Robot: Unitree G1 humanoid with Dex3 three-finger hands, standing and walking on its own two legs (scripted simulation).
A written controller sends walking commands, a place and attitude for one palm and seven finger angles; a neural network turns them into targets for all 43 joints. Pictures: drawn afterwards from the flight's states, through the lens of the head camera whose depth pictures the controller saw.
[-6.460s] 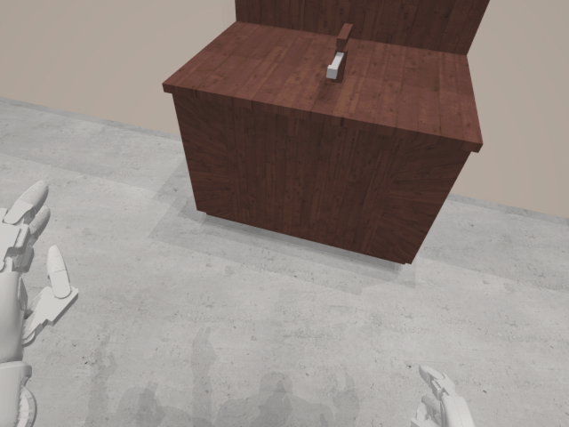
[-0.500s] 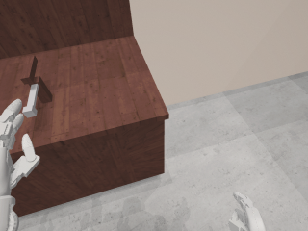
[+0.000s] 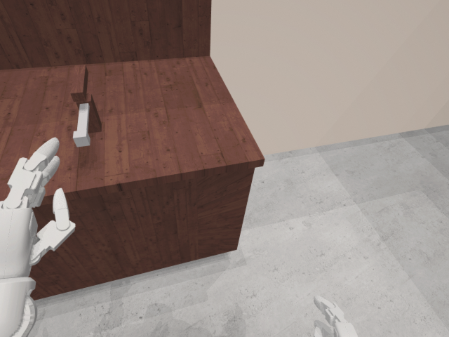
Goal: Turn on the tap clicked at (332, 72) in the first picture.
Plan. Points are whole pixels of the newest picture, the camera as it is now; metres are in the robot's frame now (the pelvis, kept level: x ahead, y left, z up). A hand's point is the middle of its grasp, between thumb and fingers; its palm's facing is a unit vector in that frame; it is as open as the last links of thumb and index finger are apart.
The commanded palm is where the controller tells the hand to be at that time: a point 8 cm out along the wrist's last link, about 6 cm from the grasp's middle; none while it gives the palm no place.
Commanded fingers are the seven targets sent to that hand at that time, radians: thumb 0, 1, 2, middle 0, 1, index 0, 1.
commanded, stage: come to a stop and stand still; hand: left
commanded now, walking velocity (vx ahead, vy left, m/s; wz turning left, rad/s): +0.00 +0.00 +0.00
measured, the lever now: (81, 138) +0.50 +0.37 +0.03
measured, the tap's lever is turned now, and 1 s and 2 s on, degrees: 0 0 0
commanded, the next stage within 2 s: look again from close up in 0.42 s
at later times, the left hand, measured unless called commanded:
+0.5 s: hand (28, 246) +0.19 +0.26 +0.15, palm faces +0.39 -0.84 -0.37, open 7.4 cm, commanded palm +0.13 +0.29 +0.17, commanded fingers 0.00 0.90 0.90 -0.20 -0.30 -0.20 -0.30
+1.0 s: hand (72, 217) +0.23 +0.23 +0.16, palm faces +0.35 -0.84 -0.42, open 7.4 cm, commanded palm +0.17 +0.26 +0.17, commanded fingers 0.00 0.90 0.90 -0.20 -0.30 -0.20 -0.30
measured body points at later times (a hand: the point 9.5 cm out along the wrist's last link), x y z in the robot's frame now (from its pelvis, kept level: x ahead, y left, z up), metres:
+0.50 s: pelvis -0.03 +0.01 +0.00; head -0.02 +0.03 +0.45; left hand +0.16 +0.31 +0.17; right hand +0.16 -0.21 -0.06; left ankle +0.04 +0.06 -0.74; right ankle -0.04 -0.11 -0.74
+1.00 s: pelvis +0.01 -0.02 +0.00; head +0.03 -0.01 +0.45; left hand +0.20 +0.27 +0.18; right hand +0.18 -0.24 -0.08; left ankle +0.04 +0.06 -0.74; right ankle -0.04 -0.11 -0.74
